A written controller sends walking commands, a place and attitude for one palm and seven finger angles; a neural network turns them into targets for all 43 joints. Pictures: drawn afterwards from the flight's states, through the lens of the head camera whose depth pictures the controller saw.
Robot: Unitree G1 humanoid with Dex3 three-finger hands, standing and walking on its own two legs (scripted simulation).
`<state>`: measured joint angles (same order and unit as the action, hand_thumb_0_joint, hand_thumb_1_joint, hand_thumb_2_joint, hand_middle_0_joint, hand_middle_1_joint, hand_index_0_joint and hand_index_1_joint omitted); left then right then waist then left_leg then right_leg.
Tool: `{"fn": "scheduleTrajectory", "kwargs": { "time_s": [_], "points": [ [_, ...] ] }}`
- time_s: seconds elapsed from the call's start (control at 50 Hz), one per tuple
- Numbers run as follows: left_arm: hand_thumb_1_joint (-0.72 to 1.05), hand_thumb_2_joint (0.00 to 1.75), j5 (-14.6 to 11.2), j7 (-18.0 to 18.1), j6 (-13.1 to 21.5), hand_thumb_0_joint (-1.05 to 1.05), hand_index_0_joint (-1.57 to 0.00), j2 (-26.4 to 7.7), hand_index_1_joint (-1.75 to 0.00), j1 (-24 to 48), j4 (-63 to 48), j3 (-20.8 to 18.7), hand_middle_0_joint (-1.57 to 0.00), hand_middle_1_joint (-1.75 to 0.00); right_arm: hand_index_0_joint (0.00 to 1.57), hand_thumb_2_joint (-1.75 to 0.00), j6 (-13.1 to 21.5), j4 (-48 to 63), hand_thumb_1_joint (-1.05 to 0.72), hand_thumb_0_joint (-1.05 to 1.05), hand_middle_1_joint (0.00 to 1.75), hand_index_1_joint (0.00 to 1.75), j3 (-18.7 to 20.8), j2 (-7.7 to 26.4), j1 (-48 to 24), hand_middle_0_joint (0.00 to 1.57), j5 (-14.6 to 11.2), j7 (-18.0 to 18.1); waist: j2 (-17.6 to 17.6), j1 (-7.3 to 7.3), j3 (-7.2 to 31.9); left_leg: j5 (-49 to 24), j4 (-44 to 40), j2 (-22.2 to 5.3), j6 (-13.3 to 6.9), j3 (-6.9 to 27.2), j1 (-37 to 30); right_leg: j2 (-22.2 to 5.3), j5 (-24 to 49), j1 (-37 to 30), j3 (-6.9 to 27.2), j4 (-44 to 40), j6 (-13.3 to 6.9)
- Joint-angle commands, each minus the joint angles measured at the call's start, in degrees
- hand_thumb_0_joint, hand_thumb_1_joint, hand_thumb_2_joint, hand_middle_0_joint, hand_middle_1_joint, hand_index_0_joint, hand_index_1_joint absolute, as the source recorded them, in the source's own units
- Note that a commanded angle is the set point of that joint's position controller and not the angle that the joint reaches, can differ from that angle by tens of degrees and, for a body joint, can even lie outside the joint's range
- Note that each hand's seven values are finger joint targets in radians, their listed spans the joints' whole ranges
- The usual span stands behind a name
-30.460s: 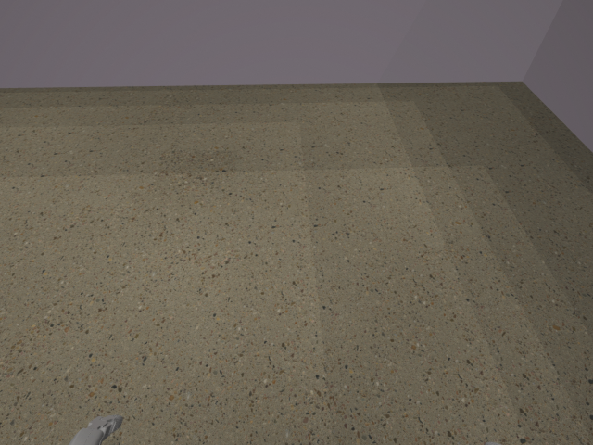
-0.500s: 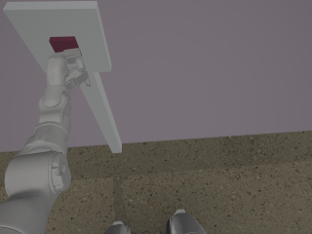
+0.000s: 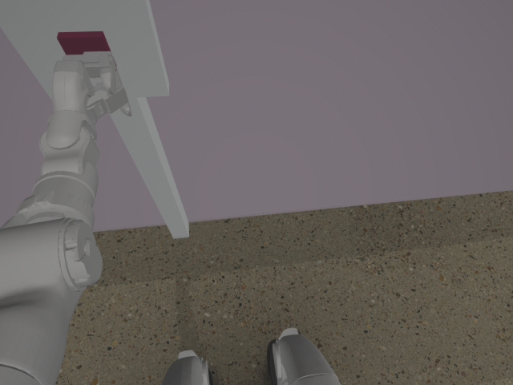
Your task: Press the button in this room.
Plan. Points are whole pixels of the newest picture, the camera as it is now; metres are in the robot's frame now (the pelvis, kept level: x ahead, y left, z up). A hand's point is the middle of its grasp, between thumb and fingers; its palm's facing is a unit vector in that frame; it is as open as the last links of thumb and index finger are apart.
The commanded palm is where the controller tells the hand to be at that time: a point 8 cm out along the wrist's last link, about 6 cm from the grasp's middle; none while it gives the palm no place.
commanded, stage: pull the fist back off the button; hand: left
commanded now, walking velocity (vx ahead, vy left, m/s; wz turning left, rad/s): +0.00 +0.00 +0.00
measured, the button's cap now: (89, 48) +0.59 +0.17 +0.14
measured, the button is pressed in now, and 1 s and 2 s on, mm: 12 0 0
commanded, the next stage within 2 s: draw the hand back to the body in 1.04 s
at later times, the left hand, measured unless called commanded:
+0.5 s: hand (119, 102) +0.51 +0.14 +0.11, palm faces +0.02 -1.00 -0.02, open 3.4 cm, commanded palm +0.47 +0.19 +0.11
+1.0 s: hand (101, 154) +0.43 +0.15 +0.11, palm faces +0.02 -1.00 -0.03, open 3.1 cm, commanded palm +0.40 +0.20 +0.11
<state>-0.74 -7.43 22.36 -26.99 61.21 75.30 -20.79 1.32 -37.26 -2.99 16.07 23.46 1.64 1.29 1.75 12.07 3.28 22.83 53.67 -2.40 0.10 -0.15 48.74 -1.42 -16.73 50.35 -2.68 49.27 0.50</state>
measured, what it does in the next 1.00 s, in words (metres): stands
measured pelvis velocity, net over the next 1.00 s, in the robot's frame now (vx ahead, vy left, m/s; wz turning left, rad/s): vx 0.05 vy -0.01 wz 0.01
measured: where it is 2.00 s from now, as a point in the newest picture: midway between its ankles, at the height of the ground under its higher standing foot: outside the picture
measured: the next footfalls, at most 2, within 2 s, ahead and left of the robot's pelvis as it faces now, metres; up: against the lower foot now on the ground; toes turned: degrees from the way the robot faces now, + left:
none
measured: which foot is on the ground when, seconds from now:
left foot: down 0.00-1.00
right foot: down 0.00-1.00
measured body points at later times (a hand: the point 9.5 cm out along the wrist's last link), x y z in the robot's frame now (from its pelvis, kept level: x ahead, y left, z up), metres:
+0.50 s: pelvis +0.02 +0.00 +0.01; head +0.11 +0.00 +0.45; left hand +0.51 +0.19 +0.11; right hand +0.03 -0.26 -0.11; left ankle +0.02 +0.12 -0.68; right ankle +0.06 -0.13 -0.68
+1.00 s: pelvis +0.05 -0.01 +0.03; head +0.09 -0.02 +0.47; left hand +0.42 +0.21 +0.11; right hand +0.19 -0.26 -0.08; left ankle +0.02 +0.12 -0.68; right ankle +0.06 -0.13 -0.68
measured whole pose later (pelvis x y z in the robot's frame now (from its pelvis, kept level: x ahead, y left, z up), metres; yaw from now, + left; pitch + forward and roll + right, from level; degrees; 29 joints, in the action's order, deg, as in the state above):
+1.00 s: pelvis +0.05 -0.01 +0.03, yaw +1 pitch +9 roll +0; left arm -9.5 -8.3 17.2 -12.5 20.8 33.6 -10.6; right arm 0.4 -32.5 -0.7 14.4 15.2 -1.4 1.6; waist 1.8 1.7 4.3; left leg 24.0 44.0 -2.2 1.0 -0.4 28.9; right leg -1.4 -19.7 32.0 -2.7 42.9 0.0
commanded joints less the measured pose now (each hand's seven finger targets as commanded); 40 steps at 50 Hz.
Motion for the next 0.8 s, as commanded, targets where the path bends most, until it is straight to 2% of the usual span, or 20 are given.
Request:
{"fn": "scheduleTrajectory", "kwargs": {
  "time_s": [0.0, 0.04, 0.06, 0.08, 0.12, 0.14, 0.2, 0.26, 0.32, 0.34, 0.44, 0.48, 0.54, 0.56, 0.58, 0.62, 0.66, 0.74, 0.76, 0.78],
  "points": [
    [0.9, 0.9, -1.63, 2.33, 2.5, 0.0, -1.3, -17.8, -1.5, 34.84, -13.23, -2.95, -1.3, -1.5, 0.2, -0.9, 1.68, 3.61, -0.9, 0.0, 0.3, 0.3, 3.56, 10.32, 8.65, 0.2, 0.07, 0.63, 2.57, 2.09, 24.68, 2.01, -8.83, 2.54, -1.96, 1.66, -8.27, 2.8, -2.98, -14.61, 2.38, -7.6, -0.66],
    [0.9, 0.9, -1.48, 2.64, 2.73, 0.0, -1.3, -16.14, -1.5, 35.32, -13.76, -2.01, -1.3, -1.5, 0.2, -0.9, 1.8, 3.54, -0.9, 0.0, 0.3, 0.3, 3.61, 10.24, 8.9, 0.2, 0.29, 0.49, 3.51, 2.41, 24.96, 1.07, -8.94, 2.4, -1.81, 2.28, -9.99, 2.83, -2.48, -12.95, 1.74, -7.07, -0.76],
    [0.9, 0.9, -1.72, 2.79, 2.91, 0.0, -1.3, -16.05, -1.5, 34.11, -14.27, -2.86, -1.3, -1.5, 0.2, -0.9, 1.86, 3.79, -0.9, 0.0, 0.3, 0.3, 3.88, 10.29, 8.8, 0.2, 0.4, 0.26, 4.52, 1.62, 25.98, 0.79, -8.75, 2.48, -1.68, 2.12, -11.04, 2.77, -2.44, -12.73, 1.67, -7.07, -0.81],
    [0.9, 0.9, -1.86, 2.72, 2.76, 0.0, -1.3, -14.64, -1.5, 32.21, -13.61, -1.95, -1.3, -1.5, 0.2, -0.9, 1.83, 4.0, -0.9, 0.0, 0.3, 0.3, 3.79, 10.3, 8.7, 0.2, 0.37, 0.1, 3.45, 1.5, 25.68, 0.82, -8.9, 2.38, -1.66, 2.25, -11.29, 2.86, -2.5, -12.38, 1.4, -6.98, -0.89],
    [0.9, 0.9, -1.99, 2.96, 3.3, 0.0, -1.3, -14.82, -1.5, 31.26, -15.3, -2.83, -1.3, -1.5, 0.2, -0.9, 1.83, 4.5, -0.9, 0.0, 0.3, 0.3, 3.93, 10.29, 8.64, 0.2, 0.6, -0.07, 3.51, 0.59, 26.73, -0.28, -9.0, 2.37, -1.57, 2.4, -12.33, 2.92, -1.83, -12.95, 1.17, -6.56, -1.1],
    [0.9, 0.9, -1.99, 2.88, 3.3, 0.0, -1.3, -12.72, -1.5, 30.43, -15.48, -1.31, -1.3, -1.5, 0.2, -0.9, 1.83, 4.63, -0.9, 0.0, 0.3, 0.3, 3.97, 10.11, 8.4, 0.2, 0.51, -0.26, 5.05, 0.6, 26.78, -0.58, -9.18, 2.24, -1.34, 2.34, -13.51, 2.88, -1.69, -12.0, 0.95, -6.45, -1.16],
    [0.9, 0.9, -1.98, 3.14, 3.09, 0.0, -1.3, -10.65, -1.5, 28.16, -15.67, -0.14, -1.3, -1.5, 0.2, -0.9, 1.59, 4.96, -0.9, 0.0, 0.3, 0.3, 4.06, 10.06, 7.92, 0.2, 0.5, -0.57, 3.49, 0.18, 24.06, 1.26, -9.76, 2.02, -1.23, 2.43, -12.81, 2.94, -2.98, -11.35, 0.63, -6.49, -1.2],
    [0.9, 0.9, -1.92, 3.61, 3.32, 0.0, -1.3, -11.72, -1.5, 25.24, -17.51, -1.53, -1.3, -1.5, 0.2, -0.9, 1.37, 5.44, -0.9, 0.0, 0.3, 0.3, 4.42, 10.05, 7.6, 0.2, 0.36, -0.56, 2.38, -1.15, 25.36, -0.02, -9.9, 2.06, -1.33, 1.87, -13.01, 2.91, -1.85, -13.74, 0.86, -6.56, -1.27],
    [0.9, 0.9, -2.5, 3.32, 3.61, 0.0, -1.3, -10.3, -1.5, 21.08, -20.39, -1.58, -1.3, -1.5, 0.2, -0.9, 1.05, 6.11, -0.9, 0.0, 0.3, 0.3, 4.75, 9.68, 7.11, 0.2, 0.23, -0.65, 2.59, -2.67, 27.21, -3.6, -10.12, 2.11, -1.21, 1.41, -15.06, 3.01, 1.11, -16.48, 0.86, -6.41, -1.54],
    [0.9, 0.9, -3.07, 3.13, 3.49, 0.0, -1.3, -8.3, -1.5, 18.63, -20.78, -0.76, -1.3, -1.5, 0.2, -0.9, 0.94, 6.36, -0.9, 0.0, 0.3, 0.3, 4.78, 9.36, 6.83, 0.2, 0.07, -0.78, 3.19, -3.12, 27.25, -5.12, -10.24, 2.07, -1.04, 1.02, -16.06, 3.03, 2.49, -16.87, 0.65, -6.52, -1.59],
    [0.9, 0.9, -4.67, 2.61, 3.36, 0.0, -1.3, -5.53, -1.5, 10.64, -26.51, -0.11, -1.3, -1.5, 0.2, -0.9, 0.18, 7.54, -0.9, 0.0, 0.3, 0.3, 5.16, 8.62, 5.36, 0.2, -0.62, -0.92, 1.5, -5.2, 26.35, -10.36, -10.89, 2.02, -0.91, 0.04, -17.58, 3.25, 8.69, -21.21, 0.61, -6.59, -1.81],
    [0.9, 0.9, -5.02, 2.51, 3.26, 0.0, -1.3, -2.66, -1.5, 8.12, -30.32, 1.95, -1.3, -1.5, 0.2, -0.9, 0.02, 8.0, -0.9, 0.0, 0.3, 0.3, 5.41, 8.23, 4.71, 0.2, -0.81, -1.08, 0.86, -5.32, 26.48, -12.97, -10.98, 1.94, -0.92, -0.2, -19.2, 3.4, 11.46, -22.24, 0.53, -6.59, -1.75],
    [0.9, 0.9, -6.09, 2.04, 3.07, 0.0, -1.3, 0.5, -1.5, 1.01, -35.12, 3.47, -1.3, -1.5, 0.2, -0.9, -0.08, 8.81, -0.9, 0.0, 0.3, 0.3, 5.7, 7.6, 3.43, 0.2, -1.3, -1.29, 1.07, -6.72, 26.78, -17.54, -11.23, 1.81, -0.8, -0.72, -21.79, 3.44, 15.64, -24.4, 0.44, -6.79, -1.96],
    [0.9, 0.9, -6.38, 1.89, 2.76, 0.0, -1.3, -0.34, -1.5, -0.5, -35.97, 2.73, -1.3, -1.5, 0.2, -0.9, -0.21, 8.72, -0.9, 0.0, 0.3, 0.3, 5.89, 7.61, 3.25, 0.2, -1.5, -1.16, -0.7, -6.82, 25.75, -18.01, -11.49, 1.69, -0.87, -0.91, -21.17, 3.36, 16.78, -25.52, 0.5, -7.07, -1.84],
    [0.9, 0.9, -6.74, 1.54, 2.19, 0.0, -1.3, 1.34, -1.5, -2.38, -36.55, 3.98, -1.3, -1.5, 0.2, -0.9, -0.33, 8.93, -0.9, 0.0, 0.3, 0.3, 5.8, 7.35, 2.71, 0.2, -1.72, -1.11, -2.3, -6.83, 24.23, -17.26, -12.01, 1.81, -0.98, -1.21, -20.27, 3.35, 17.28, -26.75, 0.56, -7.52, -1.72],
    [0.9, 0.9, -7.29, 1.12, 1.26, 0.0, -1.3, 1.89, -1.5, -5.35, -38.48, 4.05, -1.3, -1.5, 0.2, -0.9, -0.32, 9.33, -0.9, 0.0, 0.3, 0.3, 5.81, 7.16, 1.66, 0.2, -2.1, -0.93, -2.13, -7.42, 21.84, -16.57, -12.65, 2.03, -1.1, -1.76, -19.72, 3.12, 17.95, -28.01, 0.8, -8.22, -1.83],
    [0.9, 0.9, -7.42, 0.86, 0.57, 0.0, -1.3, 2.45, -1.5, -7.62, -41.94, 4.78, -1.3, -1.5, 0.2, -0.9, -0.33, 9.66, -0.9, 0.0, 0.3, 0.3, 5.7, 6.71, 0.55, 0.2, -2.41, -0.81, -0.11, -8.0, 21.69, -17.75, -13.07, 2.17, -1.03, -1.89, -20.69, 2.83, 19.39, -28.88, 0.82, -8.25, -1.85],
    [0.9, 0.9, -8.28, 0.79, 0.52, 0.0, -1.3, 4.83, -1.5, -12.66, -48.55, 6.52, -1.3, -1.5, 0.2, -0.9, 0.34, 10.36, -0.9, 0.0, 0.3, 0.3, 5.62, 5.85, -1.58, 0.2, -2.59, -0.38, -0.55, -8.51, 22.46, -19.81, -13.34, 2.3, -1.13, -2.07, -22.92, 2.58, 22.09, -31.23, 0.99, -8.57, -1.71],
    [0.9, 0.9, -8.6, 0.87, 0.64, 0.0, -1.3, 4.11, -1.5, -11.66, -50.02, 6.17, -1.3, -1.5, 0.2, -0.9, 0.47, 10.07, -0.9, 0.0, 0.3, 0.3, 5.52, 5.88, -1.87, 0.2, -2.58, -0.24, -2.03, -8.26, 21.9, -19.39, -13.44, 2.29, -1.15, -1.94, -22.89, 2.52, 22.46, -31.57, 0.98, -8.76, -1.53],
    [0.9, 0.9, -8.78, 0.65, 0.6, 0.0, -1.3, 4.17, -1.5, -13.38, -51.15, 6.16, -1.3, -1.5, 0.2, -0.9, 0.64, 10.2, -0.9, 0.0, 0.3, 0.3, 5.48, 5.77, -2.54, 0.2, -2.58, -0.14, -1.27, -8.86, 22.24, -19.1, -13.7, 2.47, -1.09, -2.02, -22.91, 2.38, 22.56, -32.56, 1.19, -8.83, -1.57]
  ]
}}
